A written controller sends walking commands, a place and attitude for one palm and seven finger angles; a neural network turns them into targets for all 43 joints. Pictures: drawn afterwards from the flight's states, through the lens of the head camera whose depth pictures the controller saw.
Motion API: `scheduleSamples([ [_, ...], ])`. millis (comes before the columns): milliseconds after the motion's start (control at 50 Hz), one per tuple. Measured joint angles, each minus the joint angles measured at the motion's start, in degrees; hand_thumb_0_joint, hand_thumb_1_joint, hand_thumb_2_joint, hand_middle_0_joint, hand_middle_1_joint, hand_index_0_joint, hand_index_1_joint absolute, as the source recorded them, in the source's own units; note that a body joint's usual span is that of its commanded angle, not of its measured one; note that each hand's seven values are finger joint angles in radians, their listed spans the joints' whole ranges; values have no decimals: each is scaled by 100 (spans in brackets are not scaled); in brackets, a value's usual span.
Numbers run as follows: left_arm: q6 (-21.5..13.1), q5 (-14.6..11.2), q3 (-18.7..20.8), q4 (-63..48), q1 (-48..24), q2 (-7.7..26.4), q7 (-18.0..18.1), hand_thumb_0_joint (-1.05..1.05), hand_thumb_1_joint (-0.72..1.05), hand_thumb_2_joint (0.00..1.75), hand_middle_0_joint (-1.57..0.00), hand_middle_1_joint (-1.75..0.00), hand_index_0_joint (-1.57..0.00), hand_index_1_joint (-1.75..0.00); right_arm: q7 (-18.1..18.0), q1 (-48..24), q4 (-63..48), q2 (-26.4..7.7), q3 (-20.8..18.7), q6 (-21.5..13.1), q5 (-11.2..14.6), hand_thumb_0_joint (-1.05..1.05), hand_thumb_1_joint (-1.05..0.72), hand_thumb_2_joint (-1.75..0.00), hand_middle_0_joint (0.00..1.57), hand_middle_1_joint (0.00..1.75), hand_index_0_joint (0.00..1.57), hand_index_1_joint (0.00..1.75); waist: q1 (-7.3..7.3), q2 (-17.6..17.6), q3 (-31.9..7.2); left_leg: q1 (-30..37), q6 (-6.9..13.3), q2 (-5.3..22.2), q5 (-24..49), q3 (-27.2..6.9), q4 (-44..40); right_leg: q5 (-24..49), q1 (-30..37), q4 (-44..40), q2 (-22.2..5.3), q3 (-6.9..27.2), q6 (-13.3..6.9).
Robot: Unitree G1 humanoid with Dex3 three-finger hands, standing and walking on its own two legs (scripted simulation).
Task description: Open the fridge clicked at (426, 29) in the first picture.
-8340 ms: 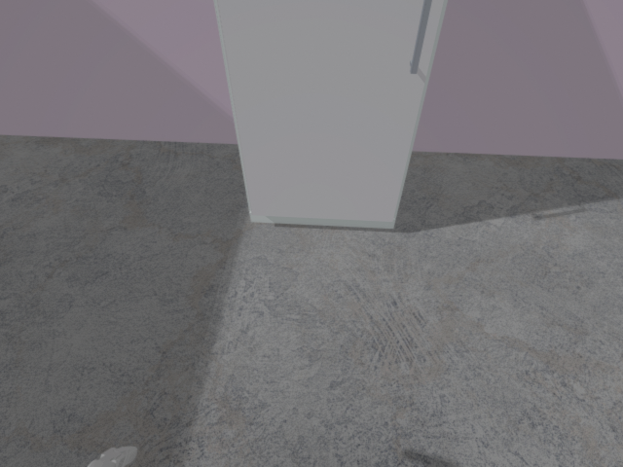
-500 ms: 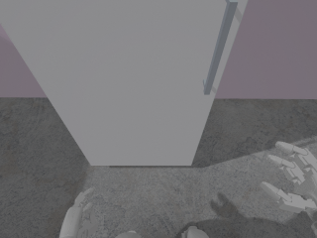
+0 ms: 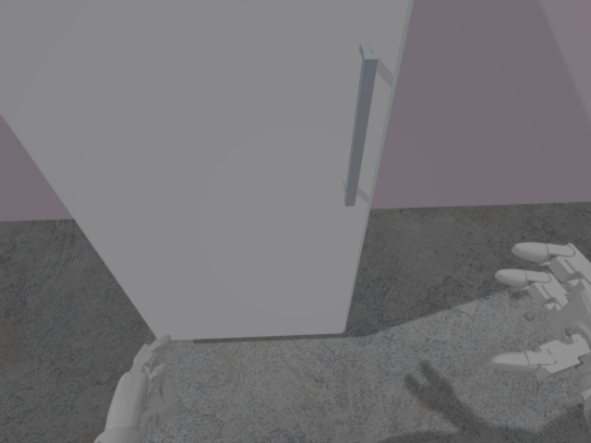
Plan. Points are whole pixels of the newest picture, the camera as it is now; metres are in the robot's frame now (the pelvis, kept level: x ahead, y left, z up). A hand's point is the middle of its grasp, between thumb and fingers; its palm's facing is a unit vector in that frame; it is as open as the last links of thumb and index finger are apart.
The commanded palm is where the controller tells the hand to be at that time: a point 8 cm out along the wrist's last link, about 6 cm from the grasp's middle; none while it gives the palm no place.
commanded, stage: raise the hand to about handle height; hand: right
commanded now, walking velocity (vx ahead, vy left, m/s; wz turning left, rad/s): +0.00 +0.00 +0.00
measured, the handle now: (356, 135) +0.54 -0.09 +0.14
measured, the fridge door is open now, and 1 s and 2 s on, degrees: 0 0 0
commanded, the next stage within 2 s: move the hooked fingers beside the handle in 0.86 s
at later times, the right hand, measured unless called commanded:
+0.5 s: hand (556, 263) +0.27 -0.27 +0.16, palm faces +0.06 +1.00 -0.05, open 14.0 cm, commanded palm +0.24 -0.31 +0.17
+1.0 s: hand (525, 265) +0.27 -0.24 +0.16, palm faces +0.07 +1.00 -0.04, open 14.0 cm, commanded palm +0.25 -0.29 +0.17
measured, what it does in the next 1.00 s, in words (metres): stands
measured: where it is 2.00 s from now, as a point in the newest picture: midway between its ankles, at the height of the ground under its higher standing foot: outside the picture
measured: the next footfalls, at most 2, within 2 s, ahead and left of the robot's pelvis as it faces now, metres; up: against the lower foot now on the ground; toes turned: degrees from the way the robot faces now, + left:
none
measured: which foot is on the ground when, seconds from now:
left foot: down 0.00-1.00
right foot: down 0.00-1.00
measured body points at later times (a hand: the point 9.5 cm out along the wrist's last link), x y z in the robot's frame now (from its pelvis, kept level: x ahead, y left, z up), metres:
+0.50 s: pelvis +0.00 +0.01 +0.02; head -0.02 +0.01 +0.47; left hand +0.18 +0.24 -0.05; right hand +0.26 -0.32 +0.17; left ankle -0.01 +0.12 -0.72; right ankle +0.03 -0.09 -0.72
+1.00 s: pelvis +0.00 +0.03 +0.01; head -0.02 +0.04 +0.46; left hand +0.18 +0.27 -0.05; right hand +0.26 -0.29 +0.17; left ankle -0.01 +0.12 -0.72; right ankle +0.03 -0.09 -0.72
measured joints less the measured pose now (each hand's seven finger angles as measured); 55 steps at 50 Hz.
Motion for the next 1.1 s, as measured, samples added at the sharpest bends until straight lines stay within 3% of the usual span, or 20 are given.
scheduleSamples([
  [220, 207, -47, -233, 51, -75, -109, 45, 1, 90, 89, -21, -30, -21, -30, 108, -757, 286, -209, -119, 642, -82, -1, 48, -31, 30, 119, 30, 118, -106, -53, 76, 567, -27, 25, 296, 14, -602, 281, 547, -571, 61, 8, -27],
  [420, 386, -124, -208, 117, -2, 10, 83, 1, 90, 89, -21, -30, -21, -30, 157, -1293, 533, -453, -277, 1071, -123, -1, 50, -30, 30, 120, 30, 120, -46, -78, 129, 857, 12, 1, 488, 2, -967, 497, 874, -989, 56, -4, 8],
  [540, 455, -171, -117, 72, 41, 89, 45, 1, 90, 89, -21, -30, -21, -30, 187, -1229, 632, -444, -287, 1250, -94, -1, 50, -30, 30, 120, 30, 120, 16, -116, 98, 851, 47, -32, 518, -40, -1007, 548, 919, -1095, 23, -42, 45],
  [700, 443, -141, -47, 110, 54, 104, 73, 1, 90, 89, -21, -30, -20, -30, 37, -1075, 513, -257, -302, 1112, -142, -1, 50, -30, 30, 120, 30, 120, 29, -95, 119, 864, 114, -97, 479, -56, -955, 533, 970, -1095, -44, -51, 116],
  [1100, 424, -181, -7, 164, 18, 110, 111, 1, 90, 89, -21, -30, -20, -30, 25, -1304, 775, -229, -262, 1080, -105, -1, 50, -30, 30, 120, 30, 120, 19, -158, 46, 727, 173, -146, 367, -43, -738, 463, 860, -935, -101, -28, 187],
])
